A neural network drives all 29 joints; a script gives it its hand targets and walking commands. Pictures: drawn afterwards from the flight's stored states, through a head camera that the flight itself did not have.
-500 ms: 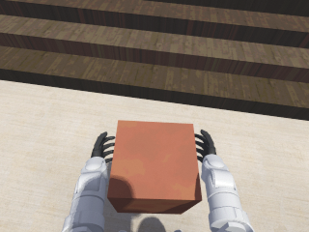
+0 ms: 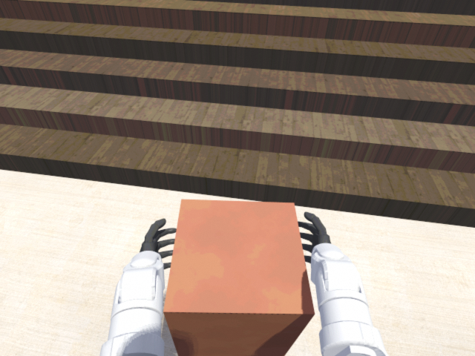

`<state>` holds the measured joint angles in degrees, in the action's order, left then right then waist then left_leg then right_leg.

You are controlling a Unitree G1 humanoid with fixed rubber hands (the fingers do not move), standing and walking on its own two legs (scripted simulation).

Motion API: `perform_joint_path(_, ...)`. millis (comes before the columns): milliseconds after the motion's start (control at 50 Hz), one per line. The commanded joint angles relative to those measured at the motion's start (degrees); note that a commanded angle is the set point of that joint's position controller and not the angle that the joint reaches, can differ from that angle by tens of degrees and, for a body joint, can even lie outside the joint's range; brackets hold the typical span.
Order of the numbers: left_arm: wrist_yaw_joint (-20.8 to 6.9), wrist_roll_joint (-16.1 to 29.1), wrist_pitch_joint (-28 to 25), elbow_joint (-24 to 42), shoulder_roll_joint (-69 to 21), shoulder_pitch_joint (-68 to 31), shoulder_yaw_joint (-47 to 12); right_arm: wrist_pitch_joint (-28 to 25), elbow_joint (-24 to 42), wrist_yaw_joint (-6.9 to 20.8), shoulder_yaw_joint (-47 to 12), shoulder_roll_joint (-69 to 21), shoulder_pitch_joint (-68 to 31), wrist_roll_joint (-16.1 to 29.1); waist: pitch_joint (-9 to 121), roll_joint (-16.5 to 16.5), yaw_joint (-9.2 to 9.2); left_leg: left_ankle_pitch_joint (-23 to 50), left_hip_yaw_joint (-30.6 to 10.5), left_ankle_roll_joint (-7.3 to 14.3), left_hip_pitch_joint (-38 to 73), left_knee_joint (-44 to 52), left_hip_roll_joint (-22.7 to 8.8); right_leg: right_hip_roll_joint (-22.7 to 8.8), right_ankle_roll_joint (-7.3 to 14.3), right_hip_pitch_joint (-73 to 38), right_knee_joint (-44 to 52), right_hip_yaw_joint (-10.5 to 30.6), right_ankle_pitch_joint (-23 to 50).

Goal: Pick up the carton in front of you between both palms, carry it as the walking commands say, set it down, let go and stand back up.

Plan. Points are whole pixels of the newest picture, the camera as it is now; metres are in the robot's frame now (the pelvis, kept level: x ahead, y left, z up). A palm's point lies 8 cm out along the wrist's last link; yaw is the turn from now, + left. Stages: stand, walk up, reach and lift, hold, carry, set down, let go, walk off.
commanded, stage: reach and lift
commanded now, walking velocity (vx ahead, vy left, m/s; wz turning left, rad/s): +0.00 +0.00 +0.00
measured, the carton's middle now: (234, 282) +0.29 +0.00 -0.05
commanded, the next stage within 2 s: hold in 0.78 s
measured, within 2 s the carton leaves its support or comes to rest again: neither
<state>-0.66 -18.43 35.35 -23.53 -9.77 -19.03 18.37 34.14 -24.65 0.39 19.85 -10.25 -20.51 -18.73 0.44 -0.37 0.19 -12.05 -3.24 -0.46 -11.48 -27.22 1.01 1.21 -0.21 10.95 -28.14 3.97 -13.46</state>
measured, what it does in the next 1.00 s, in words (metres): stands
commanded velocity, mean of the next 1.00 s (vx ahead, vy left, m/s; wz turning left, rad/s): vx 0.00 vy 0.00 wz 0.00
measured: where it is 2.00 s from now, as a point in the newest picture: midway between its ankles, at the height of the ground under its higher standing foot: outside the picture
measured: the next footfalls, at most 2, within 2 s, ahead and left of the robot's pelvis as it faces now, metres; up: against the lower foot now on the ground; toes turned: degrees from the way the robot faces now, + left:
none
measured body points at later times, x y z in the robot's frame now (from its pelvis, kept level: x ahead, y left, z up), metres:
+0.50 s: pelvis +0.01 +0.00 +0.01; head -0.01 +0.01 +0.46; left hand +0.32 +0.15 +0.03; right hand +0.33 -0.15 +0.03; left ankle +0.03 +0.13 -0.74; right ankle +0.02 -0.12 -0.74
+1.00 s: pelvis +0.01 +0.00 +0.01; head -0.03 +0.00 +0.46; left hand +0.31 +0.15 +0.05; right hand +0.31 -0.15 +0.06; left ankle +0.03 +0.13 -0.74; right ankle +0.02 -0.12 -0.74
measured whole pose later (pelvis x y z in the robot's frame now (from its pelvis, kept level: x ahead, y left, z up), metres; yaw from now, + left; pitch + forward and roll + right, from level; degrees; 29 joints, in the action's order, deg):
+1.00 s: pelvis +0.01 +0.00 +0.01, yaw +0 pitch -7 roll +0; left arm -0.1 -15.7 43.7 -12.3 -8.4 -13.6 11.1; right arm 42.8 -13.1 0.3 12.6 -8.8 -15.1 -16.1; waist -0.4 -0.4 -0.2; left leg -9.5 -3.3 -0.3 -1.9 -18.7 0.9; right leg 0.9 -0.3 1.4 -19.7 4.2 -10.9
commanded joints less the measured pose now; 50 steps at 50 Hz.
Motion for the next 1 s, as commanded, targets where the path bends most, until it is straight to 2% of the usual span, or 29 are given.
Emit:
perform_joint_path(0, -14.62, 13.45, -2.23, 0.38, -54.21, -34.55, -30.36, -0.77, -2.93, 14.92, -30.53, -55.80, -29.75, 12.84, 13.12, -0.27, -0.07, 0.87, -0.15, 1.27, 5.68, 4.38, 3.65, 3.13, 0.74, -0.32, 6.08, 0.27, 0.78)
perform_joint_path(140, -14.24, 13.13, -1.89, 1.10, -53.69, -33.75, -30.80, -0.42, -2.27, 14.81, -30.99, -55.08, -29.22, 12.84, 13.92, 0.22, 0.10, 2.46, -0.05, 0.97, 7.48, 5.20, 3.79, 3.31, 0.53, -1.68, 6.84, 0.00, 2.32)
perform_joint_path(500, -13.20, 15.40, 0.61, 8.21, -52.66, -24.79, -33.67, 1.88, 4.87, 14.27, -33.52, -52.80, -20.40, 14.51, 14.35, 0.50, -0.01, 14.40, -0.73, 0.19, 12.49, 7.55, 4.10, 4.21, -0.04, -6.87, 8.79, 0.45, 13.79)
perform_joint_path(740, -13.20, 16.09, 2.19, 10.68, -51.94, -24.09, -34.38, 3.55, 7.41, 14.14, -34.47, -52.67, -19.68, 15.30, 12.88, 0.23, 0.04, 13.72, -0.75, 0.28, 12.85, 8.31, 4.24, 4.02, -0.20, -7.62, 9.51, 0.62, 13.57)
perform_joint_path(860, -12.99, 18.80, 4.33, 16.42, -51.83, -22.49, -38.76, 5.97, 13.35, 13.38, -38.48, -52.94, -17.52, 17.61, 15.51, 0.01, -0.68, 17.63, -1.02, 0.08, 15.22, 9.04, 4.31, 3.85, -0.58, -10.78, 10.32, 0.87, 18.64)
perform_joint_path(980, -12.82, 16.39, 6.72, 14.21, -48.88, -21.99, -34.68, 8.34, 11.22, 13.50, -34.92, -50.26, -17.57, 15.76, 6.95, 0.07, -0.11, 7.20, -0.47, 0.63, 12.15, 10.73, 4.04, 3.49, 0.03, -7.51, 11.88, 0.57, 7.78)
